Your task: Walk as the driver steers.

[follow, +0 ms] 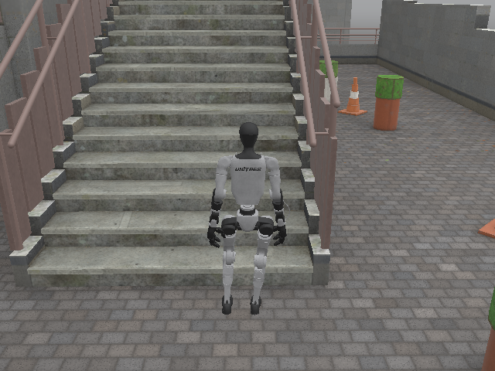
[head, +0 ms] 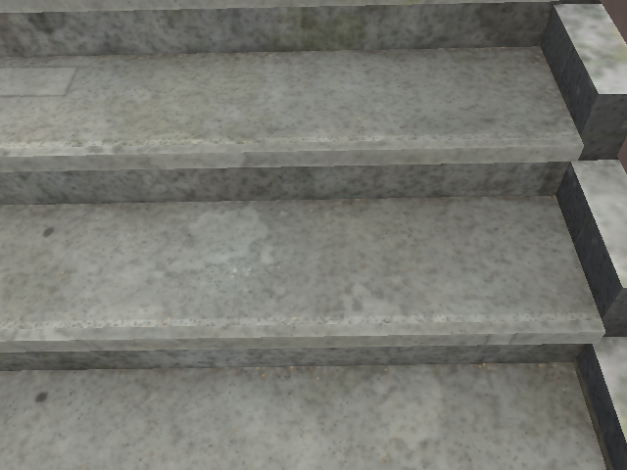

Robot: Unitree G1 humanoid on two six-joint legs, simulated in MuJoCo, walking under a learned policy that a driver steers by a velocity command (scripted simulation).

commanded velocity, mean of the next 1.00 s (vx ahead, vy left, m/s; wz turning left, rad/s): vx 0.07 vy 0.00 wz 0.00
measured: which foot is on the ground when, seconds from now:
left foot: up 0.00-0.06, down 0.08-1.00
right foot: down 0.00-1.00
